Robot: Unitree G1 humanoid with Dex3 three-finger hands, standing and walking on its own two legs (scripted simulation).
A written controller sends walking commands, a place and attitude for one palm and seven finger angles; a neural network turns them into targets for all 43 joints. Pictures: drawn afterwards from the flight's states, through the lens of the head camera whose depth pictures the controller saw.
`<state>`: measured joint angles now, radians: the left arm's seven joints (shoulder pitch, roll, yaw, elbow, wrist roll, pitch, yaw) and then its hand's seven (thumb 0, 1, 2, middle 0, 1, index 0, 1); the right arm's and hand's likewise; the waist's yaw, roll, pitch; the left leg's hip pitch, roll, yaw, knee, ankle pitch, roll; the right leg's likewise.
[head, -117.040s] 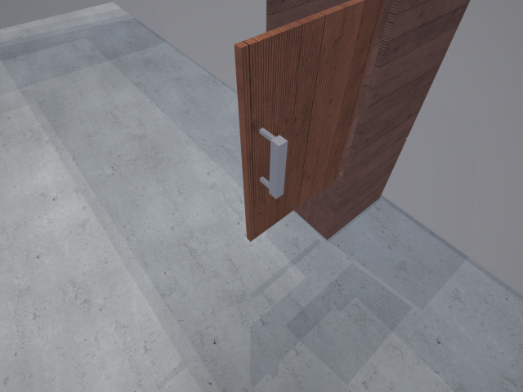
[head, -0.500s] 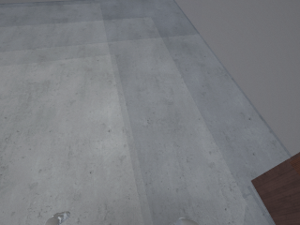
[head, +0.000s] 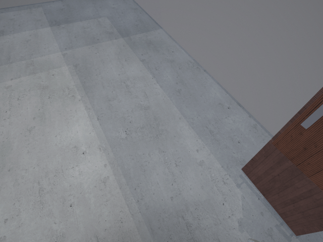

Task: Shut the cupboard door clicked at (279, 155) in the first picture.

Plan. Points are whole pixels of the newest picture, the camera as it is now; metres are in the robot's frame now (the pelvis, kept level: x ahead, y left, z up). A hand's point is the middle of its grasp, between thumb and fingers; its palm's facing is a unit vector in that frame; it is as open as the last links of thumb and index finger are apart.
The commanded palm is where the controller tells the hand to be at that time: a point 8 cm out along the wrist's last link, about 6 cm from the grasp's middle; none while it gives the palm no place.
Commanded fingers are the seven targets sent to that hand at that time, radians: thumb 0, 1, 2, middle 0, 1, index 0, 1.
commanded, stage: turn to face it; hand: left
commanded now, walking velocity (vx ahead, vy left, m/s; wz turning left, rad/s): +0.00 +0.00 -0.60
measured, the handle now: out of the picture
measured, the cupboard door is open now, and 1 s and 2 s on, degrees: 3 3 3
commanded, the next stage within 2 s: take the last steps up to it in 1.32 s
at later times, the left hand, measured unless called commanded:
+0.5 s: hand (114, 225) +0.17 +0.14 -0.15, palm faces -0.31 -0.91 -0.27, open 7.4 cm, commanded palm none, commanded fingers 0.00 0.90 0.90 -0.20 -0.30 -0.20 -0.30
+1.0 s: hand (113, 226) +0.18 +0.15 -0.17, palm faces -0.49 -0.84 -0.21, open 7.4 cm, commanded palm none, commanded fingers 0.00 0.90 0.90 -0.20 -0.30 -0.20 -0.30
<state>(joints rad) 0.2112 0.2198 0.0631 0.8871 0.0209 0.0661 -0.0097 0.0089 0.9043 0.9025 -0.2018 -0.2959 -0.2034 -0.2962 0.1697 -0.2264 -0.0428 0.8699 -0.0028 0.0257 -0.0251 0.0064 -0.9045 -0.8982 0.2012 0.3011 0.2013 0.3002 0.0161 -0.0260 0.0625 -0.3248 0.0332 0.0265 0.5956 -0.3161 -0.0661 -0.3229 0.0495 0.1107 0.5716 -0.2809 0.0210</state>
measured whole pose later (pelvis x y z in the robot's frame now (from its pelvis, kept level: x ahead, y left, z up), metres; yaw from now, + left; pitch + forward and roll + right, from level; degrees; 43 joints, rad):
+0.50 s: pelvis -0.01 -0.02 -0.01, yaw -19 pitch +0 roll +0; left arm 0.13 0.23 0.07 0.86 0.02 0.05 -0.03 0.01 0.91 0.90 -0.19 -0.29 -0.20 -0.30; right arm 0.27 -0.26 -0.06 0.94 -0.02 0.04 -0.02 0.01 -0.90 -0.90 0.21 0.30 0.21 0.30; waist -0.02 0.05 0.08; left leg -0.30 0.18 0.23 0.77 -0.45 -0.05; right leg -0.29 -0.01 -0.07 0.62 -0.36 -0.02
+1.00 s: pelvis +0.02 +0.00 +0.00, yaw -35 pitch +1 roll -1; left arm 0.22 0.26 0.08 0.92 0.02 0.08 -0.01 0.01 0.91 0.90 -0.20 -0.30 -0.20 -0.30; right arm 0.14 -0.21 -0.02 0.85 -0.02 0.01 -0.03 0.00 -0.90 -0.90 0.20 0.30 0.20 0.30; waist 0.04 -0.06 0.07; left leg -0.31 0.04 0.07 0.58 -0.29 0.01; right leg -0.42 0.06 0.10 0.87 -0.48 0.02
